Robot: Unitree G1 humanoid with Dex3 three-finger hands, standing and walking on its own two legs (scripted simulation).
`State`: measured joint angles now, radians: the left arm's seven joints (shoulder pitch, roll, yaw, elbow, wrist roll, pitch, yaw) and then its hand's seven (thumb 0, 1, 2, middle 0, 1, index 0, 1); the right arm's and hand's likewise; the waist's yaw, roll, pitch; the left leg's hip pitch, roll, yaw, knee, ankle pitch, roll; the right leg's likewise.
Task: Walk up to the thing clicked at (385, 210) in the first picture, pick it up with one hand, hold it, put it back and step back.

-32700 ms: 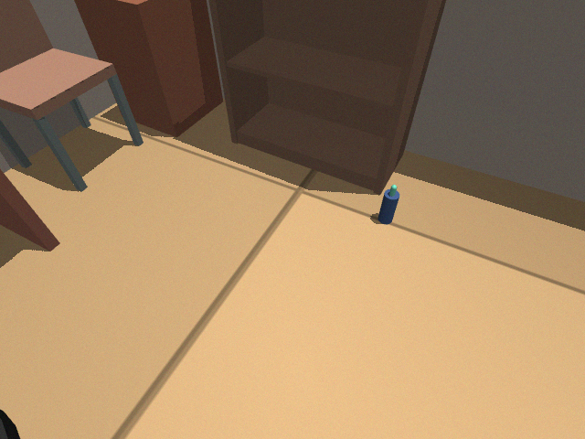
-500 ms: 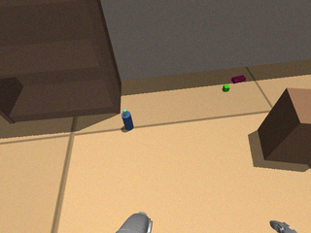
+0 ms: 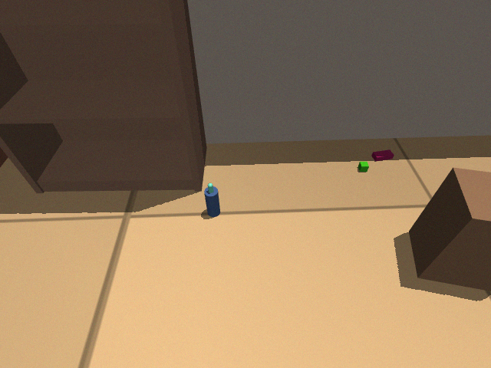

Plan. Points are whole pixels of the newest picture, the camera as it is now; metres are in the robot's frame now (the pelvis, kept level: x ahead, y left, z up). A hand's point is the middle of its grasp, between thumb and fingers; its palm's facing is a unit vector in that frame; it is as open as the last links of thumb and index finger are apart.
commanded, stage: step back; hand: left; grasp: from the side
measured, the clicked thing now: (212, 198) +1.00 +0.20 -0.66
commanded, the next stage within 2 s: stand in 0.56 s
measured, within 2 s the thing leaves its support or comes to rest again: neither
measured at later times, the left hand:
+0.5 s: hand out of the picture +0.15 +0.26 -0.13, palm faces -0.02 -0.93 -0.36, open 7.3 cm
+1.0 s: hand out of the picture +0.11 +0.24 -0.14, palm faces -0.06 -0.94 -0.34, open 7.3 cm
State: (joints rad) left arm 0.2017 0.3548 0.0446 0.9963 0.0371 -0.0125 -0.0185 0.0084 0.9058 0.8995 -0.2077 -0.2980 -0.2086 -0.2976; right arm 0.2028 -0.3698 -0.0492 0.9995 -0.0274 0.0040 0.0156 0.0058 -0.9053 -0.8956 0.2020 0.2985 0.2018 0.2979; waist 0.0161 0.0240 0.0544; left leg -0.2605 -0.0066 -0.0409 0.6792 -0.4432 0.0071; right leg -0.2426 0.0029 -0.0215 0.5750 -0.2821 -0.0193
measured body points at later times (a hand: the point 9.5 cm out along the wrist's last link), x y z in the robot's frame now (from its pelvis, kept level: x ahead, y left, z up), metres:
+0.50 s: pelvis +0.03 +0.01 +0.01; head +0.04 +0.01 +0.46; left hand +0.15 +0.31 -0.11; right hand +0.13 -0.29 -0.12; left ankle +0.01 +0.12 -0.73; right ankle +0.02 -0.12 -0.73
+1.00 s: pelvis +0.02 +0.00 +0.02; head +0.03 -0.01 +0.47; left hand +0.11 +0.29 -0.11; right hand +0.09 -0.30 -0.12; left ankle +0.01 +0.12 -0.73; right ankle +0.02 -0.12 -0.73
